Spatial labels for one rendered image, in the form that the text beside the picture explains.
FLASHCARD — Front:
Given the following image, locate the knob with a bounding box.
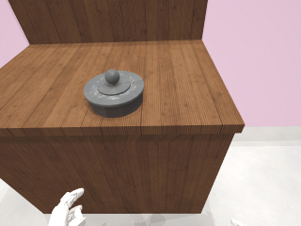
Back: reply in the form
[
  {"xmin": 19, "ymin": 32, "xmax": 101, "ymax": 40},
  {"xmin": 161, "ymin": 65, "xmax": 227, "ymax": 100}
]
[{"xmin": 104, "ymin": 69, "xmax": 120, "ymax": 85}]

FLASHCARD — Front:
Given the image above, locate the left robot hand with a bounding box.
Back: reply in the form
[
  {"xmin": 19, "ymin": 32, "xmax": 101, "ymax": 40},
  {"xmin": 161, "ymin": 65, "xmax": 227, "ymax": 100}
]
[{"xmin": 48, "ymin": 188, "xmax": 86, "ymax": 226}]

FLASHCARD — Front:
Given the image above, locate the lid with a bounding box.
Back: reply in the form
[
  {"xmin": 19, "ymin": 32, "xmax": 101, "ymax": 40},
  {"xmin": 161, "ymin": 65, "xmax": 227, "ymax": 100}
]
[{"xmin": 83, "ymin": 71, "xmax": 145, "ymax": 107}]

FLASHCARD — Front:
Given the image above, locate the pot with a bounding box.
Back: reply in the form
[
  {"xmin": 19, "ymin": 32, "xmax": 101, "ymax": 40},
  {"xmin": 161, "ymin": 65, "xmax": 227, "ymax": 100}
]
[{"xmin": 88, "ymin": 93, "xmax": 143, "ymax": 118}]

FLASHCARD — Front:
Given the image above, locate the table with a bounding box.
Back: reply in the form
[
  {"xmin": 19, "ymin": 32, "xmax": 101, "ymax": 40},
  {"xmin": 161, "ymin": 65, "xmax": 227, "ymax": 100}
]
[{"xmin": 0, "ymin": 0, "xmax": 246, "ymax": 214}]

